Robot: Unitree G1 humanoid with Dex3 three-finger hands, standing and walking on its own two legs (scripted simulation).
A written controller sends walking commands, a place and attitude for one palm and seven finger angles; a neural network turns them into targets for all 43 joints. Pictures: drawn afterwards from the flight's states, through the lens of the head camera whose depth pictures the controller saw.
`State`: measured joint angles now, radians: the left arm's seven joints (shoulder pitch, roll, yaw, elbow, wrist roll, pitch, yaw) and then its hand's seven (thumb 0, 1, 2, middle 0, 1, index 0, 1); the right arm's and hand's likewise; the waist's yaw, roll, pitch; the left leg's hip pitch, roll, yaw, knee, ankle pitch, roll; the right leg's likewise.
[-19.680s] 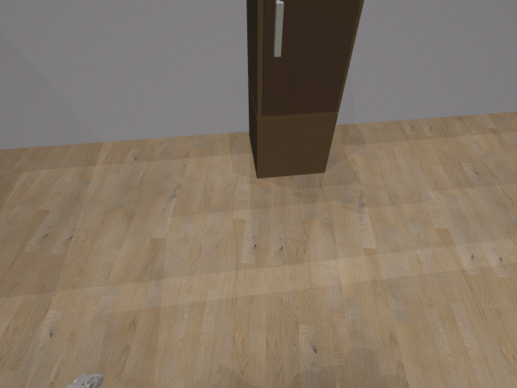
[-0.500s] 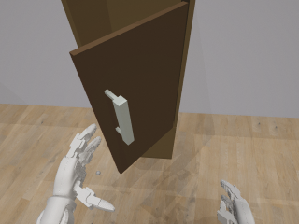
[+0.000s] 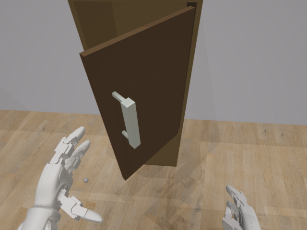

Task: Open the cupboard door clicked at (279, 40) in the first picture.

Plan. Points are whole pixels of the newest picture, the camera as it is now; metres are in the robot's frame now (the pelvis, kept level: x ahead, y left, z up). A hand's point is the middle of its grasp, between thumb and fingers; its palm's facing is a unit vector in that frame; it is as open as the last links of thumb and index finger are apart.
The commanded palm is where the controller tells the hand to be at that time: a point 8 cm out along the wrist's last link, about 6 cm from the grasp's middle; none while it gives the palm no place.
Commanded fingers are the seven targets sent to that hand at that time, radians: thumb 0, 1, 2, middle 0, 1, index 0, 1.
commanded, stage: draw the hand back to the body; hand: left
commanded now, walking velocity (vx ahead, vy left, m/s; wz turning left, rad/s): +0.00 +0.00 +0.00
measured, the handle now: (126, 121) +0.38 +0.11 +0.09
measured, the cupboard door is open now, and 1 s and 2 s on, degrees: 50 50 50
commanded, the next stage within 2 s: step back with the hand held close in 1.34 s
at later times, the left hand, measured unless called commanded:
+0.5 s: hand (43, 172) +0.20 +0.23 +0.14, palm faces +0.28 -0.90 -0.34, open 14.6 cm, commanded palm +0.16 +0.27 +0.16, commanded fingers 0.00 0.13 0.57 -0.17 -0.30 -0.17 -0.30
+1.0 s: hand (2, 148) +0.21 +0.28 +0.20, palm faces +0.47 -0.78 -0.41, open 8.7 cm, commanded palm +0.17 +0.31 +0.21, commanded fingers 0.00 0.90 0.90 -0.20 -0.30 -0.20 -0.30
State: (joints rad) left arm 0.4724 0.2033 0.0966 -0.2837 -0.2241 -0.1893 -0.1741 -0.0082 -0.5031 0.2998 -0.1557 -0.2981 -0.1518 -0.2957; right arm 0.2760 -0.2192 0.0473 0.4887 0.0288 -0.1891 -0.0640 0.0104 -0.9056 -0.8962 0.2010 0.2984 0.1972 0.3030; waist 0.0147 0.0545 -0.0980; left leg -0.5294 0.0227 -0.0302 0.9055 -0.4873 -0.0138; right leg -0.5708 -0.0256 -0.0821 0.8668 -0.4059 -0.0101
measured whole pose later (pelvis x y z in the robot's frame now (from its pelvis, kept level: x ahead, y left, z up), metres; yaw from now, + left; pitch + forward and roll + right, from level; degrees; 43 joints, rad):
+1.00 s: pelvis +0.02 +0.01 +0.05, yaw -1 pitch -5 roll -1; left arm 0.44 0.33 0.35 -0.37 -0.03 -0.08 0.12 0.01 0.66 0.80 -0.20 -0.30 -0.20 -0.30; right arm 0.18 -0.22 0.03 0.65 -0.01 -0.14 -0.08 0.01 -0.91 -0.90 0.20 0.30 0.20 0.30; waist 0.08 0.06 0.03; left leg -0.03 0.01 0.01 0.40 -0.29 0.01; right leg -0.09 -0.02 -0.05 0.38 -0.21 0.01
